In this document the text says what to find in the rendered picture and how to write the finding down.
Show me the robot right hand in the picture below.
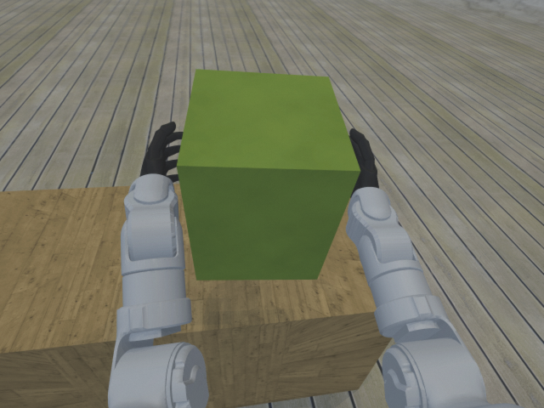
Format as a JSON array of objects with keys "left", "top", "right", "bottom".
[{"left": 349, "top": 128, "right": 379, "bottom": 198}]

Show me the pedestal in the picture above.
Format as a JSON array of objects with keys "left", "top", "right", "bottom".
[{"left": 0, "top": 184, "right": 392, "bottom": 408}]

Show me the right robot forearm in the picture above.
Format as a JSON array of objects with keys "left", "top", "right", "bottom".
[{"left": 346, "top": 187, "right": 486, "bottom": 397}]

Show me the left robot forearm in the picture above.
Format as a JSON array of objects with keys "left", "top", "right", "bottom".
[{"left": 108, "top": 173, "right": 192, "bottom": 408}]

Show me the robot right upper arm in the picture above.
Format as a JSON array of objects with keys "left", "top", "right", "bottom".
[{"left": 382, "top": 337, "right": 524, "bottom": 408}]

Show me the robot left hand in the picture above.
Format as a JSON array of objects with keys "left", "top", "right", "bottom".
[{"left": 140, "top": 122, "right": 183, "bottom": 182}]

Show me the robot left upper arm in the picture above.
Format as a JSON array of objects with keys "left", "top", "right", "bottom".
[{"left": 109, "top": 342, "right": 209, "bottom": 408}]

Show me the carton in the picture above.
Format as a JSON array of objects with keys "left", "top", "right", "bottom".
[{"left": 177, "top": 69, "right": 360, "bottom": 281}]

